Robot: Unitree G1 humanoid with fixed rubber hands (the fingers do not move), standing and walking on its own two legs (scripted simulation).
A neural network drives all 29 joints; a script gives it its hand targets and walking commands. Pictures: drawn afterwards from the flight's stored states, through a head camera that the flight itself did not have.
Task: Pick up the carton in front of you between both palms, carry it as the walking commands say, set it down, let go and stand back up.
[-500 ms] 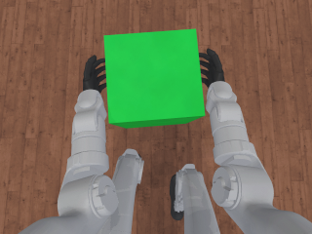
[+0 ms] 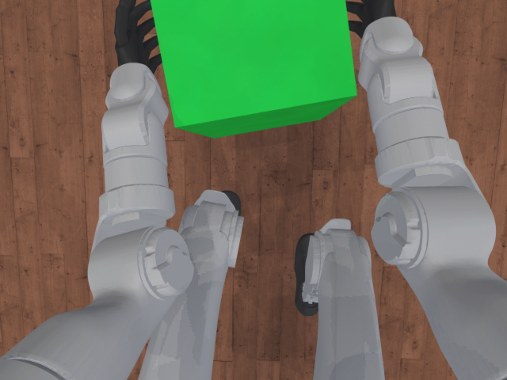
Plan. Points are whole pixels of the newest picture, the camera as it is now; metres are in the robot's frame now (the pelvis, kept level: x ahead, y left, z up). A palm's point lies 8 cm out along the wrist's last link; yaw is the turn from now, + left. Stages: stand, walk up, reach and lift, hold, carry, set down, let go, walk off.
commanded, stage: set down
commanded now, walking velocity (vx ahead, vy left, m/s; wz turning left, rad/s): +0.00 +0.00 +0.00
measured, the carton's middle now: (255, 55) +0.52 +0.10 -0.20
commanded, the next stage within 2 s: none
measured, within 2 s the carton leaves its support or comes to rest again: rests again in 1.52 s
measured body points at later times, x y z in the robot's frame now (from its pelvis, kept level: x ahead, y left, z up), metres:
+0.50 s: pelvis +0.01 -0.01 -0.07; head +0.38 +0.01 +0.17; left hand +0.50 +0.28 -0.23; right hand +0.60 -0.01 -0.25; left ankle +0.14 +0.13 -0.44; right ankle +0.07 -0.11 -0.44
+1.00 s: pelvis +0.00 -0.02 -0.08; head +0.38 -0.01 +0.15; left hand +0.49 +0.27 -0.25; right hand +0.59 -0.02 -0.27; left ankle +0.14 +0.13 -0.44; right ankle +0.07 -0.11 -0.44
